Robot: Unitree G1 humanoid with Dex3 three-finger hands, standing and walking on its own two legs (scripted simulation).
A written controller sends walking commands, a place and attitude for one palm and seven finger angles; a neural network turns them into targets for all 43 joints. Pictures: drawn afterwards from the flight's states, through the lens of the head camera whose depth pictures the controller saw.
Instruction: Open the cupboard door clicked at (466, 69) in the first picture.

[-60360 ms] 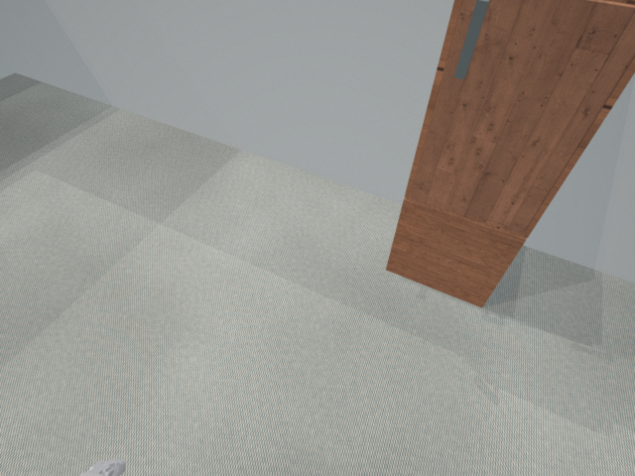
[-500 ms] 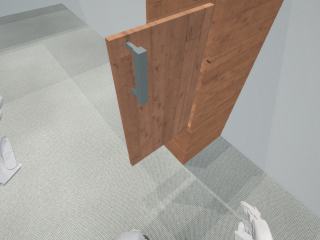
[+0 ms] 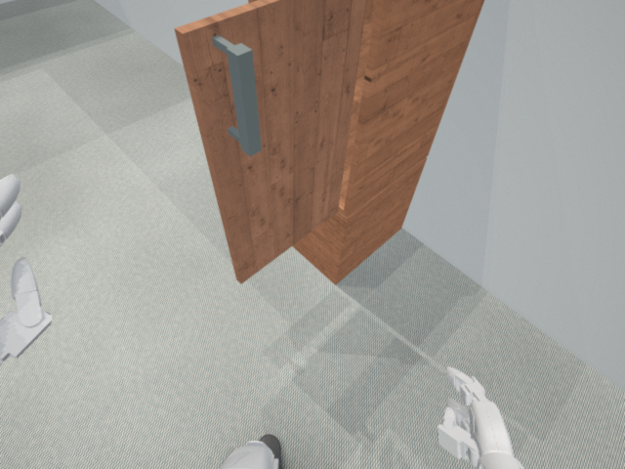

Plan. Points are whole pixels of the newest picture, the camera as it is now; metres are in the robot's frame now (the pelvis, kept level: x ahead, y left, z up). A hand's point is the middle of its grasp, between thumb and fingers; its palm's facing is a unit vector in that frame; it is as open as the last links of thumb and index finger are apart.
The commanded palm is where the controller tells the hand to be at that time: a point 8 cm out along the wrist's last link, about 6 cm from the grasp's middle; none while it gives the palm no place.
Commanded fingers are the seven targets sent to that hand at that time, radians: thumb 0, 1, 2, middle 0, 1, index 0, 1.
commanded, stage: stop stepping back and stand still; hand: left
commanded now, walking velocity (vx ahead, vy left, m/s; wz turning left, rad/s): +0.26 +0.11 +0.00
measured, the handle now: (236, 98) +0.55 +0.16 +0.16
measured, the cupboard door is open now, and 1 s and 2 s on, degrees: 90 90 90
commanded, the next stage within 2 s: let the arm hang, fingers relaxed in 0.88 s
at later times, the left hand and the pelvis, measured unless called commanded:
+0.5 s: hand out of the picture +0.13 +0.27 +0.17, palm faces +0.46 -0.79 -0.40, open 7.4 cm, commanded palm +0.08 +0.31 +0.18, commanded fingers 0.00 0.90 0.90 -0.20 -0.30 -0.20 -0.30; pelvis -0.05 +0.01 +0.00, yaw +1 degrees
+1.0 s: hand out of the picture +0.12 +0.28 +0.14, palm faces +0.44 -0.79 -0.43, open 7.4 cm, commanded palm none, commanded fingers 0.00 0.90 0.90 -0.20 -0.30 -0.20 -0.30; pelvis -0.08 +0.01 +0.01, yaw +2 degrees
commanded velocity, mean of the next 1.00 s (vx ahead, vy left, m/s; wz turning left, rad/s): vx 0.03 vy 0.01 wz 0.00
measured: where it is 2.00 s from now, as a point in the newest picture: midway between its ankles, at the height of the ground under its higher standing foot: outside the picture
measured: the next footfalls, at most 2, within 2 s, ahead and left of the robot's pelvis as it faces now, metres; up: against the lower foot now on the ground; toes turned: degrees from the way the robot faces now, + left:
left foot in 0.10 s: +0.03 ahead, +0.11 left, +0.00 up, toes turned +0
